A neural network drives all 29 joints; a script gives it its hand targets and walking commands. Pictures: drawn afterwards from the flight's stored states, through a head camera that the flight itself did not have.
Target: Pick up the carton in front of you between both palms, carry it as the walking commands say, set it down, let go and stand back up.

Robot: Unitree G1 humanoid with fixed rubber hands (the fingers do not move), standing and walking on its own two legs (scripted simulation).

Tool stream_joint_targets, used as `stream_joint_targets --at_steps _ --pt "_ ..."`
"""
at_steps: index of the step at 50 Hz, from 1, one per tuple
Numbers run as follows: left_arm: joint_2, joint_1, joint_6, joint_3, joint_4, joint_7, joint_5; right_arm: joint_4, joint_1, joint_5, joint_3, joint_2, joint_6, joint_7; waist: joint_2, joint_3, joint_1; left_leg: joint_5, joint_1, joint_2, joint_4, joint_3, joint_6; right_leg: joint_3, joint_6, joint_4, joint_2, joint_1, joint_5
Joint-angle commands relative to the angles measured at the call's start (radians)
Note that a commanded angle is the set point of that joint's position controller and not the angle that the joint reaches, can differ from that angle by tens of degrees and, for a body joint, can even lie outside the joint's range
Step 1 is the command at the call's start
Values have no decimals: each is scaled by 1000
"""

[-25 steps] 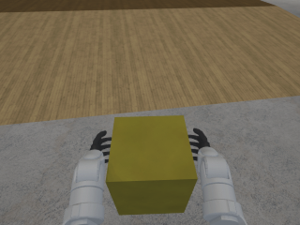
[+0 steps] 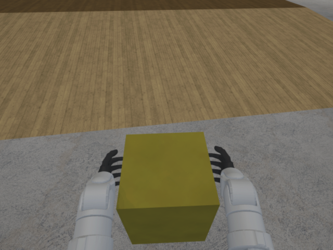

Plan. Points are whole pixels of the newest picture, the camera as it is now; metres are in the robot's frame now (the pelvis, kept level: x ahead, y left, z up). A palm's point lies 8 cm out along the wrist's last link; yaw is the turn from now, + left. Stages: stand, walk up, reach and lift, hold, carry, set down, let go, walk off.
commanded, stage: hold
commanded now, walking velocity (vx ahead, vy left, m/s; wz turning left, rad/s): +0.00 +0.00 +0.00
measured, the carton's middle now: (166, 189) +0.30 +0.00 -0.04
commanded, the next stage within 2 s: carry in 0.34 s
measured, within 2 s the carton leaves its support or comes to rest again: neither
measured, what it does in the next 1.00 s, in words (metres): walks ahead: right foot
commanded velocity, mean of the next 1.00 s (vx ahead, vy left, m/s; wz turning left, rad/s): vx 0.35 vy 0.00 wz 0.00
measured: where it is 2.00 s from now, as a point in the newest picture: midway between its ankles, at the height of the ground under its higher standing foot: (154, 181)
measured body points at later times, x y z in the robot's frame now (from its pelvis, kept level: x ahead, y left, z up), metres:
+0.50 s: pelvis -0.01 +0.00 -0.01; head -0.05 +0.00 +0.44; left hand +0.30 +0.15 +0.05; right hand +0.30 -0.15 +0.06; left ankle +0.00 +0.13 -0.74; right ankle +0.01 -0.13 -0.74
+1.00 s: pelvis +0.18 +0.02 +0.00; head +0.16 +0.02 +0.45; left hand +0.40 +0.18 +0.06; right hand +0.43 -0.12 +0.07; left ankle +0.20 +0.13 -0.72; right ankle +0.10 -0.09 -0.75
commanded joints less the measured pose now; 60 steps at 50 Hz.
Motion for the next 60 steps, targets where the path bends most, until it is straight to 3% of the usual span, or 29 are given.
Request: stream_joint_targets --at_steps 1,16,17,18,20,23,25,27,28,29,30,31,32,34,36,37,38,39,40,41,43,48,52,53,54,55,56,58,60 --pt "-911 -482 -43 -497 -59 -254 -258 -18 -448 265 493 928 -27 252 -9 -204 7 182 4 -76 -49 65 -9 -72 22 -27 85 70 201" --pt "-922 -553 -46 -498 -19 -271 -265 -7 -536 276 508 968 -38 261 -10 -200 11 46 -1 -80 -32 87 1 -74 22 -21 82 5 58" --pt "-964 -603 -44 -492 3 -266 -271 -40 -589 272 509 944 -50 257 47 -183 15 -171 -129 103 36 37 11 -26 0 58 -97 -140 -160" --pt "-951 -618 -43 -513 -25 -259 -281 4 -556 273 503 969 -36 251 3 -147 16 -390 -190 74 17 3 22 -15 -7 36 -76 -193 -399" --pt "-959 -622 -30 -557 -87 -245 -312 -37 -561 311 531 974 -19 240 8 -143 21 -609 -312 73 26 -15 37 6 -16 54 -71 -215 -579" --pt "-996 -579 10 -667 -190 -219 -392 -160 -529 363 657 991 17 220 -114 -246 32 -240 -316 16 258 156 -7 81 -60 -20 -172 -132 -432" --pt "-984 -526 56 -724 -280 -198 -406 -240 -510 407 716 992 50 207 -119 -284 30 -211 -325 2 253 186 -13 152 -100 -26 -228 -101 -449" --pt "-956 -545 102 -773 -428 -172 -430 -331 -473 441 755 988 105 185 -92 -302 19 -242 -192 3 136 188 10 85 -88 12 -199 -221 -500" --pt "-951 -527 135 -786 -438 -160 -440 -406 -515 461 791 983 126 170 -30 -299 8 -281 -102 39 69 136 27 -9 -68 109 -144 -320 -500" --pt "-945 -527 161 -791 -480 -145 -452 -421 -482 470 793 973 151 153 88 -290 -6 -465 -67 189 -39 -99 79 -115 -34 298 -79 -442 -451" --pt "-926 -539 186 -807 -543 -136 -473 -411 -420 452 765 941 176 135 316 -222 -18 -496 49 328 -126 -339 153 -211 9 458 -22 -642 -326" --pt "-909 -498 213 -808 -556 -124 -471 -456 -389 452 760 933 198 118 281 -193 -11 -353 74 377 -118 -369 203 -200 -1 491 -62 -703 -307" --pt "-914 -470 229 -801 -575 -112 -488 -533 -391 455 782 920 221 100 174 -179 -16 -232 71 373 -92 -328 212 -194 -8 431 -84 -695 -324" --pt "-878 -394 273 -783 -600 -79 -483 -606 -339 453 787 892 261 58 148 -211 -9 -30 9 305 -52 -170 179 -247 -12 307 -58 -569 -285" --pt "-858 -260 311 -770 -615 -36 -486 -664 -258 466 779 840 305 20 111 -282 9 -28 -100 207 56 39 113 -337 16 95 7 -280 -118" --pt "-855 -222 326 -752 -647 -15 -489 -691 -206 471 768 826 323 2 61 -329 9 4 -216 183 168 113 83 -302 4 48 -24 -74 -62" --pt "-825 -198 335 -739 -674 12 -473 -693 -174 464 754 816 340 -15 -15 -374 23 -68 -369 137 298 189 40 -152 -43 19 -128 98 -121" --pt "-772 -171 345 -709 -722 35 -447 -730 -189 482 761 802 361 -30 -278 -339 38 -216 -637 63 506 260 -5 159 -123 -25 -339 242 -118" --pt "-748 -122 364 -686 -723 58 -436 -756 -185 484 738 769 377 -47 -280 -289 37 -392 -811 55 633 241 15 325 -208 -56 -467 293 -40" --pt "-752 -139 370 -666 -763 85 -429 -771 -160 493 731 756 390 -59 -187 -264 47 -398 -836 91 704 194 21 341 -246 -75 -499 240 22" --pt "-749 -124 382 -643 -789 114 -424 -784 -153 511 705 757 395 -87 -46 -254 36 -295 -791 142 657 172 21 250 -222 -100 -467 142 3" --pt "-694 -180 345 -673 -894 167 -482 -781 -81 436 600 711 343 -177 -154 -231 32 -117 -441 35 224 351 6 -143 -112 -108 -272 -57 -60" --pt "-589 -53 342 -658 -850 195 -457 -779 13 425 582 619 323 -211 -77 -259 8 24 -24 43 137 375 29 -256 -51 106 -219 -281 -121" --pt "-572 -61 344 -654 -848 199 -452 -771 18 418 587 602 330 -215 -17 -266 -10 -77 103 140 113 271 63 -313 -27 263 -177 -400 -109" --pt "-575 -44 347 -655 -851 199 -462 -794 22 435 587 575 330 -217 184 -290 -20 -238 195 355 -23 -129 161 -338 21 553 -83 -593 -230" --pt "-565 -37 350 -668 -855 199 -454 -792 32 432 574 584 329 -215 289 -335 -23 -233 243 484 -117 -363 232 -242 23 736 -67 -697 -364" --pt "-602 -86 345 -681 -887 192 -483 -811 10 462 584 621 321 -206 204 -289 -16 -100 227 494 -82 -342 257 -172 -16 797 -120 -736 -366" --pt "-625 -42 332 -681 -842 170 -473 -816 2 466 625 673 314 -189 53 -275 -19 33 150 438 -96 -212 215 -159 -26 823 -155 -772 -293" --pt "-688 -11 311 -687 -842 152 -452 -875 -38 489 692 723 301 -155 64 -302 -8 46 101 382 -127 -64 164 -160 -29 730 -166 -684 -162"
